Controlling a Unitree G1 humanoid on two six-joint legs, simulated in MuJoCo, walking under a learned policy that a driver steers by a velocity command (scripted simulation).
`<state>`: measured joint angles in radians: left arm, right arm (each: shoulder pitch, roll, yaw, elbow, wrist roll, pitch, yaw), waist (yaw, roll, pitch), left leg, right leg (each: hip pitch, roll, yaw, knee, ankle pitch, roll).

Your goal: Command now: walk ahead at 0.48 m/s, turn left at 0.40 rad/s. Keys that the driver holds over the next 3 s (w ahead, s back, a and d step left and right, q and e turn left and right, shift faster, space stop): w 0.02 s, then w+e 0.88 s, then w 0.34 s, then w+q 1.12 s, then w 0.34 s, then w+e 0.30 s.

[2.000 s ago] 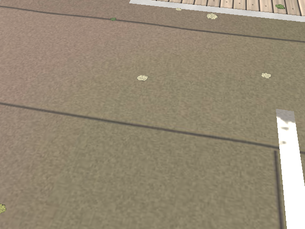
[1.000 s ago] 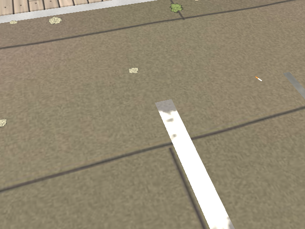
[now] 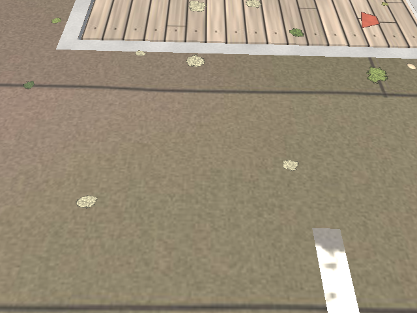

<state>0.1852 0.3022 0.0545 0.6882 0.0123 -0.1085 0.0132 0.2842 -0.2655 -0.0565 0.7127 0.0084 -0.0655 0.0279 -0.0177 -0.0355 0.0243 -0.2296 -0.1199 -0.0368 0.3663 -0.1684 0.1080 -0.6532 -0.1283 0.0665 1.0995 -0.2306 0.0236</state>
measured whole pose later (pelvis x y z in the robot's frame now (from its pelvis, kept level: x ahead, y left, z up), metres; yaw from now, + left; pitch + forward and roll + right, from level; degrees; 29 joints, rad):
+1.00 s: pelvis +0.58 -0.06 +0.00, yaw -25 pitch +1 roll +1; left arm 0.27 0.32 0.06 0.67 -0.02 -0.03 0.00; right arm 0.28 -0.26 -0.06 0.74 -0.01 -0.10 0.01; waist -0.03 -0.06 0.00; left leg -0.21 -0.03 0.05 0.38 -0.20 0.03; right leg -0.57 -0.04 0.08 1.14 -0.31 0.00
